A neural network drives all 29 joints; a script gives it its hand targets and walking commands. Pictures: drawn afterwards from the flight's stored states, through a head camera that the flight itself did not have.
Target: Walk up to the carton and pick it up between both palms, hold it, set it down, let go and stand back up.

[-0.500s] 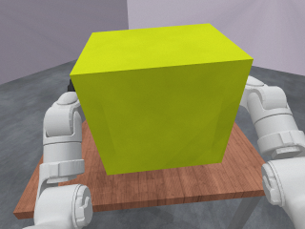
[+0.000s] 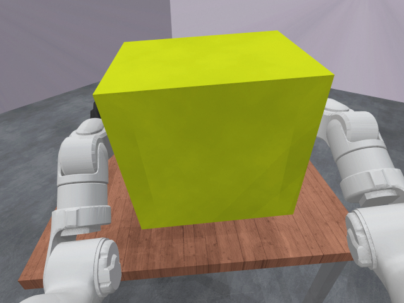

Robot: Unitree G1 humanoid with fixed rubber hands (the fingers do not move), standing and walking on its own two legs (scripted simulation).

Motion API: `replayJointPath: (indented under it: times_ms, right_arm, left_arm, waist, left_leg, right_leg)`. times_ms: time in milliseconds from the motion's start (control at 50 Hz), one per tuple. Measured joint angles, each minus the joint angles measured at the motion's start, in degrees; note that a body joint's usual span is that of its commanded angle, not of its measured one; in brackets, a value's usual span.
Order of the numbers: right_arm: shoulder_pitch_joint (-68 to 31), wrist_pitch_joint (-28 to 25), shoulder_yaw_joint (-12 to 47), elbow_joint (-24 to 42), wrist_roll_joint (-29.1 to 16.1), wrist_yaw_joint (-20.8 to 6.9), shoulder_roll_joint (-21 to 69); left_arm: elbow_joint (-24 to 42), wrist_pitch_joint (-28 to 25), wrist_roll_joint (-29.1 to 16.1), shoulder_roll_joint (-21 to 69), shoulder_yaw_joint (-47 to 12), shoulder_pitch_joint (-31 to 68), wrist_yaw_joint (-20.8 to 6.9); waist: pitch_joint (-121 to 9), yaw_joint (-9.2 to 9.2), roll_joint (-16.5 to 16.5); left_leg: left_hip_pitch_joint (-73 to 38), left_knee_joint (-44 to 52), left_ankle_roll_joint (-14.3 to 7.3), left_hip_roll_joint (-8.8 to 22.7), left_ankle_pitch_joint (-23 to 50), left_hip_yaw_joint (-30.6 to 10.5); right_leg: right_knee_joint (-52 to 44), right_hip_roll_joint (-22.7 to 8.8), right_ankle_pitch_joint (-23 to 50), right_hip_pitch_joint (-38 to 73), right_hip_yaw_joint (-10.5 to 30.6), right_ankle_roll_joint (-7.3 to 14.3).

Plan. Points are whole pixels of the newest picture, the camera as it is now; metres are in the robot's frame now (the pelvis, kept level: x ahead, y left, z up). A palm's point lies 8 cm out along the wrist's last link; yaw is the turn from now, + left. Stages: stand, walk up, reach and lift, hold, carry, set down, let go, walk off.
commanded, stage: hold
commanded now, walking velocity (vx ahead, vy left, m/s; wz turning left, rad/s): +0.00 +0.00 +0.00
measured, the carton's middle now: (209, 129) +0.38 +0.00 +0.24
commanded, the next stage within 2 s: set down in 1.12 s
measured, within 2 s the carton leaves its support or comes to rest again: neither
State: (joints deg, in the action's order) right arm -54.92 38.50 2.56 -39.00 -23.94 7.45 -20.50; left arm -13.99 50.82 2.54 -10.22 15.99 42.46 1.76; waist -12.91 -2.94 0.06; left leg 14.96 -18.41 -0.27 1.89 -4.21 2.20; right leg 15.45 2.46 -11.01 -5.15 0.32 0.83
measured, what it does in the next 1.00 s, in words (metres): stands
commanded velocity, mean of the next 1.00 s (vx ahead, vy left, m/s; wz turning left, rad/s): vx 0.00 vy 0.00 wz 0.00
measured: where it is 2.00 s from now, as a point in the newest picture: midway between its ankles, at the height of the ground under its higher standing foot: outside the picture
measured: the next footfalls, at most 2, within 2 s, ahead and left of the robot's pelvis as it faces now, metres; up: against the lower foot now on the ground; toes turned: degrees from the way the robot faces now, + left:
none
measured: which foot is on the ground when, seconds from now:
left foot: down 0.00-1.00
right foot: down 0.00-1.00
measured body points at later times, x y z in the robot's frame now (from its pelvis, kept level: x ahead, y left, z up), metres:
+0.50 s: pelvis +0.00 +0.00 +0.00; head -0.08 +0.01 +0.44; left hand +0.37 +0.20 +0.25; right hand +0.39 -0.20 +0.28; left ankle +0.06 +0.11 -0.75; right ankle -0.03 -0.11 -0.75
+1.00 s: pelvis +0.00 +0.00 +0.00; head -0.08 +0.01 +0.44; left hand +0.37 +0.20 +0.25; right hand +0.39 -0.20 +0.28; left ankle +0.06 +0.11 -0.75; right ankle -0.03 -0.11 -0.75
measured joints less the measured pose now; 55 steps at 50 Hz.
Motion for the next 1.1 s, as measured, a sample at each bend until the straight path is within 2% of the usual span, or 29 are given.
replayJointPath:
  times_ms: [360, 1100]
  right_arm:
    - [0.98, 0.06, -0.27, 1.44, -0.15, -0.06, -0.05]
    - [0.6, 0.1, -0.17, 0.92, -0.1, -0.01, -0.03]
  left_arm:
    - [1.87, 0.43, 0.01, 0.43, -0.08, -0.92, 0.42]
    - [1.15, 0.26, -0.02, 0.25, -0.06, -0.57, 0.26]
  waist:
    - [0.27, -0.08, 0.11]
    - [0.14, -0.05, 0.07]
  left_leg:
    - [0.12, -0.16, -0.08, -0.03, -0.13, 0.13]
    - [0.09, -0.12, -0.03, -0.04, -0.1, -0.02]
  right_leg:
    - [-0.07, -0.05, 0.06, -0.06, 0.17, -0.1]
    - [-0.05, -0.02, 0.03, -0.04, 0.13, -0.06]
